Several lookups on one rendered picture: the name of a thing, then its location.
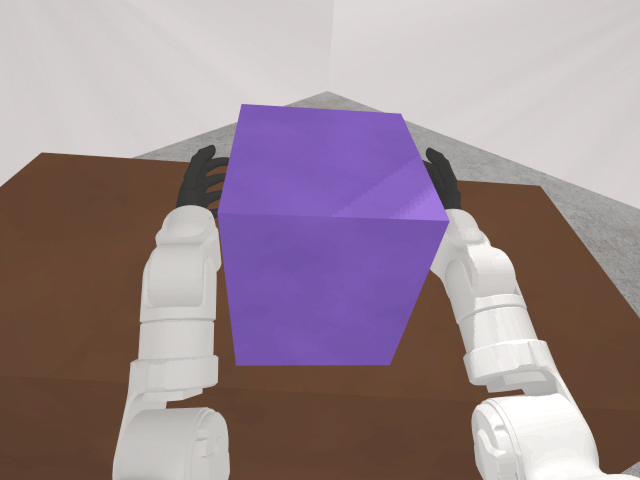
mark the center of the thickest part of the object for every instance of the robot left upper arm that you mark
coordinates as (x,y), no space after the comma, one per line
(174,444)

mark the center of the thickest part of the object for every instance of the robot left forearm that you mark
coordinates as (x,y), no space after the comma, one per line
(178,307)

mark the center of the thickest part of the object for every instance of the right robot hand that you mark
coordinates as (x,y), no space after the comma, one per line
(443,179)

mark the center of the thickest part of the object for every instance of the carton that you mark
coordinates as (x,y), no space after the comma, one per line
(329,223)

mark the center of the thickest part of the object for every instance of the left robot hand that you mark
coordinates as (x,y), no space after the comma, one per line
(195,184)

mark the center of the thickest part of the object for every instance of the robot right forearm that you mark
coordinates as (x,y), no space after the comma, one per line
(502,349)

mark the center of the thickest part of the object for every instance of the robot right upper arm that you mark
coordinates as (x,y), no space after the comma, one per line
(538,436)

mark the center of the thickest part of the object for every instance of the pedestal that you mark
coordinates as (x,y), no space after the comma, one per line
(76,232)

